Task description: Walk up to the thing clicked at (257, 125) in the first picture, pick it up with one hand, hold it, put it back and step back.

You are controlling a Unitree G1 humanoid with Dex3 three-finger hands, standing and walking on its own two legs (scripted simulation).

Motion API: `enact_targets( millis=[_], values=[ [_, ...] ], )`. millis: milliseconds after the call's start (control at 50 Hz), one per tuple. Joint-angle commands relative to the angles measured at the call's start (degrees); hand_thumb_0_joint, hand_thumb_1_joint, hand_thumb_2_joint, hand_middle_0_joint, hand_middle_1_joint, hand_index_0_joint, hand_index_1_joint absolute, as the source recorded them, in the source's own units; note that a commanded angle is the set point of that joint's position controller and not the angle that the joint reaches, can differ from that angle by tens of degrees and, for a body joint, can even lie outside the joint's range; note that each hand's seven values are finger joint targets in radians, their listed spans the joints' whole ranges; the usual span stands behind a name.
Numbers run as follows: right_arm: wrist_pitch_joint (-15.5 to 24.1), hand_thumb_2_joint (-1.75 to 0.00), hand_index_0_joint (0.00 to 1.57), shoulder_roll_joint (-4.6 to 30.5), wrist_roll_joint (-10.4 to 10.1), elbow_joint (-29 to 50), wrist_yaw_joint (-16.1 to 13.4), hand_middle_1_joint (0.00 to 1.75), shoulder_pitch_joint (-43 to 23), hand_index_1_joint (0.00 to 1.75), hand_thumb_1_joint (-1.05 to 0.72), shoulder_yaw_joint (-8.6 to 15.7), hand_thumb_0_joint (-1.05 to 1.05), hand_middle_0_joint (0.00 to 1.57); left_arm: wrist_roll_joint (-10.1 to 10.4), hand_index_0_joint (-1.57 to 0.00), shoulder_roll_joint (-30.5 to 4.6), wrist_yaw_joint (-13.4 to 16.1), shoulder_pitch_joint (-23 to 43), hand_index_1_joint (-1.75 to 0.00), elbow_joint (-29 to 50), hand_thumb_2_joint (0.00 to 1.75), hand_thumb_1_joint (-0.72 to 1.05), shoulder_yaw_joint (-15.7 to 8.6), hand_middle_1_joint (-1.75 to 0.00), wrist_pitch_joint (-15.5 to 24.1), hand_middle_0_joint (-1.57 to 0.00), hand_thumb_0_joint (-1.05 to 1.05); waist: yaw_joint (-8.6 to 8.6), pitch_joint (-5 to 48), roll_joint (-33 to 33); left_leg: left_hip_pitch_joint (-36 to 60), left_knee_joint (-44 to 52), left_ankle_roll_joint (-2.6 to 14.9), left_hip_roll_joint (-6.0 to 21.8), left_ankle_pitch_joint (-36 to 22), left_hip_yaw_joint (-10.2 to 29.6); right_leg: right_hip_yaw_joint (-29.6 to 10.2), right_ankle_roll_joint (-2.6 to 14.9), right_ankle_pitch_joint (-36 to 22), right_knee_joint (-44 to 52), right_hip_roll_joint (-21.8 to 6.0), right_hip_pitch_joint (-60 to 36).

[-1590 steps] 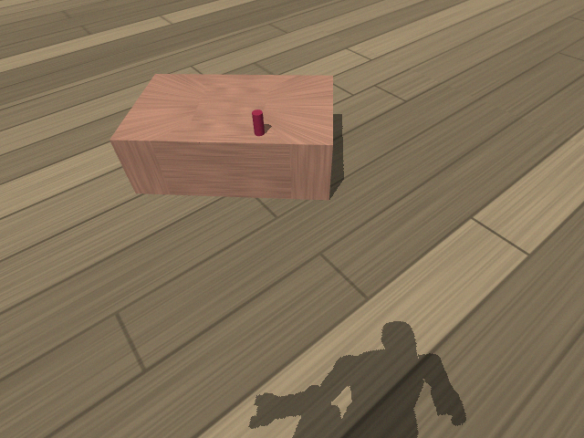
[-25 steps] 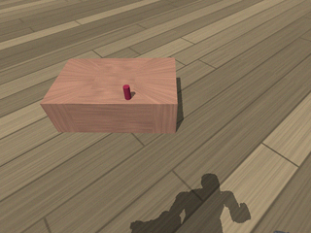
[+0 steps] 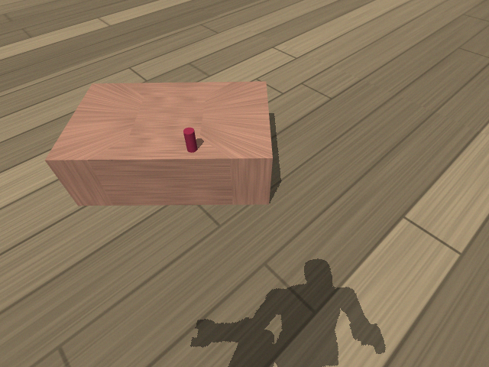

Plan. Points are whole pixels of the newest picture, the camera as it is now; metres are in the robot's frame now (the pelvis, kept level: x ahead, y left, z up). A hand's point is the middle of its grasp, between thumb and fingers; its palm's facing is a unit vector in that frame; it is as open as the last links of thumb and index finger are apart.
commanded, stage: step back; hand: left
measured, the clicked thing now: (190, 140) +1.06 +0.23 -0.38
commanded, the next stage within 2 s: stand in 0.30 s
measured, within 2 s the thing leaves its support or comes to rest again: neither
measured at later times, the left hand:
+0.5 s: hand out of the picture +0.13 +0.25 -0.14, palm faces +0.03 -0.95 -0.32, open 7.4 cm
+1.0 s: hand out of the picture +0.08 +0.25 -0.13, palm faces +0.02 -0.94 -0.35, open 7.4 cm
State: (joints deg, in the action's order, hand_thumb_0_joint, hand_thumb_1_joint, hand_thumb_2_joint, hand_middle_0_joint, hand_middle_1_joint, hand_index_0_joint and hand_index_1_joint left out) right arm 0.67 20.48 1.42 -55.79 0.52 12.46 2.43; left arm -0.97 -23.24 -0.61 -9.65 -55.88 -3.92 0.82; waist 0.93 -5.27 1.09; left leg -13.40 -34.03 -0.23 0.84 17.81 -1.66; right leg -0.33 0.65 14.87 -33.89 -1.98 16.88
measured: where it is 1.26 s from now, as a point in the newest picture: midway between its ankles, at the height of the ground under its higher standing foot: outside the picture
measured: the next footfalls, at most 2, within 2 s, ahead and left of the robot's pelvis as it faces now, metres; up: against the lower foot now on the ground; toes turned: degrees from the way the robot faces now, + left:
none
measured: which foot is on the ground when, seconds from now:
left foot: down 0.00-1.00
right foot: down 0.00-1.00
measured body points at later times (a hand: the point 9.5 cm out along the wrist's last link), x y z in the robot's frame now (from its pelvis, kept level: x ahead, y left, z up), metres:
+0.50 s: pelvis +0.03 +0.00 +0.01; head +0.04 +0.00 +0.46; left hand +0.13 +0.30 -0.11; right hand +0.13 -0.30 -0.11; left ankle +0.01 +0.13 -0.73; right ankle +0.05 -0.13 -0.73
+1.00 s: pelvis +0.01 -0.01 +0.02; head +0.02 -0.02 +0.47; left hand +0.08 +0.29 -0.11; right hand +0.10 -0.31 -0.12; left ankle +0.01 +0.13 -0.73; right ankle +0.05 -0.13 -0.73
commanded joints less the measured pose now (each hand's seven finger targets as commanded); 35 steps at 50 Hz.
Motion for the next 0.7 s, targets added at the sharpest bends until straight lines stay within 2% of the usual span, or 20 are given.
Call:
enact_targets(
  millis=[0, 20, 40, 60, 80, 100, 120, 160, 180, 200, 220, 260, 280, 320, 340, 480, 540, 580, 680],
  values=[
    [0.5, -0.90, 0.20, 7.6, -1.7, 5.4, -1.3, 0.30, -4.3, 0.30, -0.90, 0.8, 0.00, 0.20, -1.2, -0.20, -13.6, 1.8, -2.8, -0.30, 1.7, 0.90, 0.90, -3.2, -0.30, 1.7, -0.20, 0.00, -3.19, 7.7, 6.1, -12.0, -5.8, 1.21, 0.1, -1.7, 5.3, -16.0, 4.22, -6.8, 14.1, -10.3, -14.1],
    [0.0, -0.90, 0.20, 8.4, -1.6, 3.8, -1.8, 0.30, -2.9, 0.30, -0.90, 1.3, 0.00, 0.20, -0.6, -0.20, -15.8, 1.6, 2.3, -0.30, 2.8, 0.90, 0.90, -3.1, -0.30, 1.6, -0.20, 0.00, -2.24, 7.8, 8.3, -6.6, -9.4, 0.29, -1.6, 11.4, 4.9, -22.5, 11.20, -1.8, 16.4, -18.1, -4.5],
    [-0.3, -0.90, 0.20, 10.6, -1.3, 1.7, -1.8, 0.30, -0.5, 0.30, -0.90, 2.0, 0.00, 0.20, -0.9, -0.20, -15.6, 1.4, 7.3, -0.30, 4.3, 0.90, 0.90, -2.7, -0.30, 1.4, -0.20, 0.00, -0.48, 5.6, 7.8, -0.7, -10.9, -0.21, -0.3, 12.6, 4.7, -22.6, 13.19, 0.2, 15.4, -18.7, 2.8],
    [-0.1, -0.90, 0.20, 10.6, -1.2, 0.6, -1.6, 0.30, 0.8, 0.30, -0.90, 1.9, 0.00, 0.20, -0.8, -0.20, -13.8, 1.4, 9.5, -0.30, 4.5, 0.90, 0.90, -2.3, -0.30, 1.2, -0.20, 0.00, 0.94, 4.5, 7.1, 0.4, -5.4, 0.37, 0.3, 11.4, 3.9, -17.8, 11.33, -1.5, 13.8, -16.1, 3.6],
    [0.3, -0.90, 0.20, 10.9, -1.2, -0.2, -1.5, 0.30, 1.1, 0.30, -0.90, 1.8, 0.00, 0.20, -0.5, -0.20, -12.8, 1.4, 9.8, -0.30, 4.4, 0.90, 0.90, -2.0, -0.30, 1.1, -0.20, 0.00, 1.37, 4.4, 6.0, 1.2, 0.3, 0.83, 0.4, 4.4, 3.6, -12.9, 8.35, -4.7, 12.0, -13.2, 2.6],
    [0.5, -0.90, 0.20, 11.3, -1.1, -0.6, -1.5, 0.30, 0.1, 0.30, -0.90, 1.9, 0.00, 0.20, -0.2, -0.20, -11.6, 1.4, 9.7, -0.30, 4.1, 0.90, 0.90, -1.7, -0.30, 1.1, -0.20, 0.00, 1.01, 5.0, 5.1, 0.7, 2.6, 1.46, 1.2, -3.5, 4.9, -9.3, 5.58, -6.7, 10.3, -10.4, 0.6],
    [0.6, -0.90, 0.20, 11.2, -0.9, -1.2, -1.5, 0.30, 0.1, 0.30, -0.90, 1.9, 0.00, 0.20, -0.2, -0.20, -11.0, 1.3, 9.9, -0.30, 3.7, 0.90, 0.90, -1.6, -0.30, 1.1, -0.20, 0.00, 0.36, 5.5, 5.2, 0.7, 5.1, 1.88, 2.4, -8.6, 6.0, -7.4, 3.99, -8.4, 8.5, -8.8, -1.1],
    [1.1, -0.90, 0.20, 12.3, -0.3, -1.4, -1.7, 0.30, -0.6, 0.30, -0.90, 2.0, 0.00, 0.20, -0.1, -0.20, -10.7, 1.0, 7.7, -0.30, 3.0, 0.90, 0.90, -1.5, -0.30, 0.9, -0.20, 0.00, -0.91, 9.4, 3.9, 3.7, 7.1, 3.62, 5.1, -15.7, 8.4, -6.5, 2.83, -11.3, 5.6, -7.1, -3.0],
    [1.1, -0.90, 0.20, 13.2, -0.6, -0.9, -1.5, 0.30, -3.3, 0.30, -0.90, 1.9, 0.00, 0.20, 0.3, -0.20, -10.7, 1.0, 6.8, -0.30, 2.2, 0.90, 0.90, -1.6, -0.30, 0.7, -0.20, 0.00, -2.20, 9.2, 2.7, 0.9, 5.3, 4.02, 5.5, -15.5, 9.0, -4.9, 2.49, -6.5, 6.8, -5.5, -4.4],
    [1.1, -0.90, 0.20, 13.3, -0.6, -1.0, -1.5, 0.30, -4.4, 0.30, -0.90, 1.9, 0.00, 0.20, 0.2, -0.20, -10.7, 1.0, 8.0, -0.30, 1.8, 0.90, 0.90, -1.6, -0.30, 0.8, -0.20, 0.00, -1.76, 8.9, 1.5, -1.6, 5.3, 3.86, 5.3, -15.6, 8.8, -3.9, 2.29, -6.3, 7.4, -5.6, -7.4],
    [1.1, -0.90, 0.20, 12.4, -0.7, -1.3, -1.4, 0.30, -5.3, 0.30, -0.90, 1.5, 0.00, 0.20, 0.1, -0.20, -10.5, 1.1, 8.7, -0.30, 1.1, 0.90, 0.90, -1.6, -0.30, 0.8, -0.20, 0.00, -1.98, 8.2, 1.6, -2.8, 5.7, 3.10, 4.6, -16.1, 7.8, -3.8, 2.26, -8.4, 7.7, -5.8, -9.1],
    [1.2, -0.90, 0.20, 12.7, -0.5, -2.3, -1.7, 0.30, -4.0, 0.30, -0.90, 1.6, 0.00, 0.20, 0.1, -0.20, -10.8, 1.2, 9.1, -0.30, 1.1, 0.90, 0.90, -1.8, -0.30, 0.8, -0.20, 0.00, -1.27, 11.2, 0.3, -0.3, 5.5, 3.13, 4.6, -20.6, 6.8, -3.7, 3.01, -14.7, 5.0, -6.8, -10.8],
    [1.7, -0.90, 0.20, 11.6, -0.4, -1.9, -1.4, 0.30, -4.7, 0.30, -0.90, 0.5, 0.00, 0.20, 1.6, -0.20, -7.5, 0.9, 6.3, -0.30, -1.2, 0.90, 0.90, 0.0, -0.30, 0.8, -0.20, 0.00, -1.51, 11.3, -1.9, 2.9, 10.1, 2.62, 5.9, -21.0, 9.1, -4.2, 1.70, -15.5, 5.8, -5.3, -10.5],
    [2.4, -0.90, 0.20, 12.5, -0.5, -2.2, -1.3, 0.30, -6.9, 0.30, -0.90, 0.6, 0.00, 0.20, 1.6, -0.20, -7.4, 0.8, 6.8, -0.30, -1.7, 0.90, 0.90, 0.2, -0.30, 0.8, -0.20, 0.00, -2.25, 10.7, -3.7, 4.3, 10.7, 2.38, 6.8, -25.4, 9.9, -3.3, 1.06, -16.9, 7.4, -4.8, -11.2],
    [2.4, -0.90, 0.20, 12.6, -0.6, -2.4, -1.2, 0.30, -7.5, 0.30, -0.90, 0.6, 0.00, 0.20, 1.5, -0.20, -7.5, 0.8, 7.7, -0.30, -2.0, 0.90, 0.90, 0.4, -0.30, 0.9, -0.20, 0.00, -1.99, 10.2, -4.0, 3.6, 11.0, 2.24, 6.7, -26.0, 9.9, -3.1, 0.72, -17.6, 8.2, -4.9, -12.5],
    [1.8, -0.90, 0.20, 11.7, -1.0, -3.4, -1.2, 0.30, -9.6, 0.30, -0.90, 0.1, 0.00, 0.20, 0.8, -0.20, -8.2, 0.6, 9.6, -0.30, -4.4, 0.90, 0.90, 0.9, -0.30, 1.0, -0.20, 0.00, -1.43, 8.0, -2.7, 4.9, 15.8, 1.15, 6.5, -18.6, 8.3, -3.3, 0.48, -15.4, 12.9, -5.1, -13.8],
    [1.9, -0.90, 0.20, 11.9, -1.2, -3.9, -1.2, 0.30, -9.9, 0.30, -0.90, 0.2, 0.00, 0.20, 0.7, -0.20, -8.3, 0.6, 8.7, -0.30, -5.4, 0.90, 0.90, 1.1, -0.30, 1.3, -0.20, 0.00, -1.29, 8.8, -2.3, 7.7, 15.7, 1.09, 6.5, -21.1, 7.7, -3.2, 0.42, -18.3, 14.2, -5.5, -13.6],
    [1.8, -0.90, 0.20, 11.5, -1.2, -4.0, -1.1, 0.30, -10.2, 0.30, -0.90, 0.1, 0.00, 0.20, 0.6, -0.20, -8.7, 0.7, 9.6, -0.30, -5.6, 0.90, 0.90, 1.2, -0.30, 1.4, -0.20, 0.00, -0.78, 8.4, -1.5, 8.4, 16.1, 0.92, 6.5, -20.3, 7.4, -3.2, 0.39, -18.0, 15.0, -5.6, -12.8],
    [1.6, -0.90, 0.20, 11.5, -1.1, -4.8, -1.0, 0.30, -10.3, 0.30, -0.90, 0.0, 0.00, 0.20, 0.5, -0.20, -8.8, 0.8, 8.8, -0.30, -6.4, 0.90, 0.90, 1.4, -0.30, 1.5, -0.20, 0.00, -0.78, 7.8, -1.1, 8.4, 17.6, 0.95, 6.7, -17.1, 7.3, -3.5, 0.23, -15.8, 16.4, -5.7, -12.7]
  ],
)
